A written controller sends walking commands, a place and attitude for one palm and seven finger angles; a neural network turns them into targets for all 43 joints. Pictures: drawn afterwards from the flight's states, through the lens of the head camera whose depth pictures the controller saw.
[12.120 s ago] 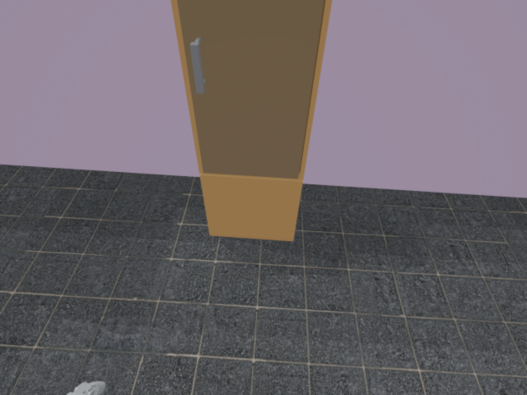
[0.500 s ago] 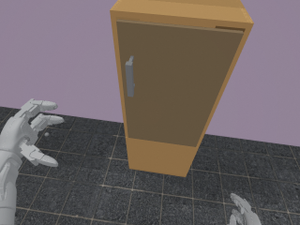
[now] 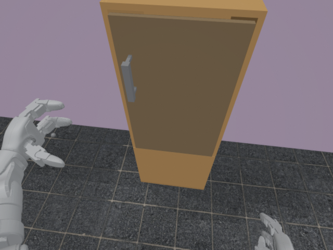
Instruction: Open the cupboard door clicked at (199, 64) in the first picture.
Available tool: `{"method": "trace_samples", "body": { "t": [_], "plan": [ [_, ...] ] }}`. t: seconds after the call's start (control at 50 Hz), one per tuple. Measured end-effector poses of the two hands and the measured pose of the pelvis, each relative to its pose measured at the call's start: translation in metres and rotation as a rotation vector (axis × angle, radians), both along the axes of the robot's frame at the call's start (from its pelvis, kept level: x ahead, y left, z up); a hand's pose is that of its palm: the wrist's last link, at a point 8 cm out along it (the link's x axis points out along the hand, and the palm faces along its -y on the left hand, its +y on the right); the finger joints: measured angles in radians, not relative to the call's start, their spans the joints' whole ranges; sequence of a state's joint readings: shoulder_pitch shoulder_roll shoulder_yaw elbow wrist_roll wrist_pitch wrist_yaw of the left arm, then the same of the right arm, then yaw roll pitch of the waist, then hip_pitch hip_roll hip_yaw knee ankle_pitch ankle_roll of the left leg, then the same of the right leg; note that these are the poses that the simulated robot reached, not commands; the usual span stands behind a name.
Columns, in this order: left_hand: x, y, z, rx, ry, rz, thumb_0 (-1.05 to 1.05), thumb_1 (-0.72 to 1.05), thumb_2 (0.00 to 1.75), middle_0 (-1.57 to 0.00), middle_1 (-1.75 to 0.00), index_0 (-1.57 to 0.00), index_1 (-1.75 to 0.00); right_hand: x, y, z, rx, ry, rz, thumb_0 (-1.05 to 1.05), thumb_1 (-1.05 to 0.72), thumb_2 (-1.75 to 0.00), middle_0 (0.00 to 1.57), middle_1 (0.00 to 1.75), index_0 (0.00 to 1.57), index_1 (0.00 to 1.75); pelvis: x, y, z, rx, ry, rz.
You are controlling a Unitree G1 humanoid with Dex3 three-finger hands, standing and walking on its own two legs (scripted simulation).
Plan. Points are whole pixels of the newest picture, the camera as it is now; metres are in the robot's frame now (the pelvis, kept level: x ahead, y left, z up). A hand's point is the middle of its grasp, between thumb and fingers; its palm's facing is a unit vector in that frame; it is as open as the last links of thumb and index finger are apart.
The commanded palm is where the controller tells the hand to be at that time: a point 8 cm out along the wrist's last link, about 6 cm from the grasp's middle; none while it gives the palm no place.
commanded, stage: move the hooked fingers beside the handle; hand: left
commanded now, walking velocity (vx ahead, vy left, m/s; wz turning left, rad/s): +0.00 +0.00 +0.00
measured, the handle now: (130, 79) +0.56 +0.14 +0.10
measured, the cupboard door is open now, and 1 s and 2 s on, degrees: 0 0 0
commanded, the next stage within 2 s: none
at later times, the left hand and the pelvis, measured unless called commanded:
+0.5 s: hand (71, 114) +0.40 +0.26 +0.11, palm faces -0.06 -1.00 +0.01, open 14.0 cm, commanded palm +0.38 +0.31 +0.11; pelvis +0.02 +0.03 +0.00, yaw -2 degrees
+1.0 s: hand (88, 96) +0.46 +0.24 +0.11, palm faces -0.05 -1.00 +0.00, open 14.0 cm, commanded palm +0.45 +0.29 +0.11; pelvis +0.01 +0.04 +0.00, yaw -2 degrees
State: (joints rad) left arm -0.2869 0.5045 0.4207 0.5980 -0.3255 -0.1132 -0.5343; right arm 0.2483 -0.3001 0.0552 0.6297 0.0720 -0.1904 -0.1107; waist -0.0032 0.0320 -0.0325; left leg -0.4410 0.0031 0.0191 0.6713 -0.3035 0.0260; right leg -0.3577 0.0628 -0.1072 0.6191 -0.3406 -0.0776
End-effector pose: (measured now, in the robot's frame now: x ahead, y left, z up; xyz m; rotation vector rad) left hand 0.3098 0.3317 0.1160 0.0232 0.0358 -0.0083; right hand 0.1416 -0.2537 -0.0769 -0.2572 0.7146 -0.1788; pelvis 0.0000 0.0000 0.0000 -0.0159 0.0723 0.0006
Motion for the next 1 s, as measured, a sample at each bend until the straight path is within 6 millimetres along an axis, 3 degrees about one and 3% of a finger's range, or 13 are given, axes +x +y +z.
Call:
{"method": "trace_samples", "body": {
  "t": [0.14, 0.3, 0.48, 0.7, 1.0],
  "plan": [
    [0.037, -0.007, -0.001, -0.017, -0.005, -0.034, -0.01, -0.50, 0.30, -0.30, -1.20, -0.30, -1.20, -0.024, -0.009, -0.006, -0.007, 0.077, -0.060, 0.01, -0.90, -0.90, 0.21, 0.30, 0.21, 0.30, 0.005, 0.002, -0.001, 0.006, 0.036, -0.024],
    [0.054, -0.006, -0.004, -0.016, -0.006, -0.042, -0.01, -0.50, 0.30, -0.30, -1.20, -0.30, -1.20, -0.044, -0.004, -0.010, -0.004, 0.147, -0.106, 0.01, -0.90, -0.90, 0.21, 0.30, 0.21, 0.30, 0.013, 0.013, 0.000, 0.003, 0.053, -0.037],
    [0.067, -0.014, -0.007, -0.033, -0.024, -0.053, -0.01, -0.50, 0.30, -0.30, -1.20, -0.30, -1.20, -0.038, 0.018, -0.010, 0.010, 0.158, -0.090, 0.01, -0.90, -0.90, 0.21, 0.30, 0.21, 0.30, 0.017, 0.027, 0.000, -0.004, 0.055, -0.029],
    [0.100, -0.030, -0.004, -0.033, -0.021, -0.067, -0.01, -0.50, 0.30, -0.30, -1.20, -0.30, -1.20, -0.037, 0.037, -0.014, 0.015, 0.192, -0.061, 0.01, -0.90, -0.90, 0.21, 0.30, 0.21, 0.30, 0.013, 0.039, -0.001, -0.011, 0.070, -0.015],
    [0.132, -0.041, -0.001, -0.022, -0.030, -0.046, -0.01, -0.50, 0.30, -0.30, -1.20, -0.30, -1.20, -0.103, 0.022, -0.025, 0.006, 0.388, -0.153, 0.01, -0.90, -0.90, 0.21, 0.30, 0.21, 0.30, 0.009, 0.036, -0.004, -0.013, 0.100, -0.028]
  ]
}}
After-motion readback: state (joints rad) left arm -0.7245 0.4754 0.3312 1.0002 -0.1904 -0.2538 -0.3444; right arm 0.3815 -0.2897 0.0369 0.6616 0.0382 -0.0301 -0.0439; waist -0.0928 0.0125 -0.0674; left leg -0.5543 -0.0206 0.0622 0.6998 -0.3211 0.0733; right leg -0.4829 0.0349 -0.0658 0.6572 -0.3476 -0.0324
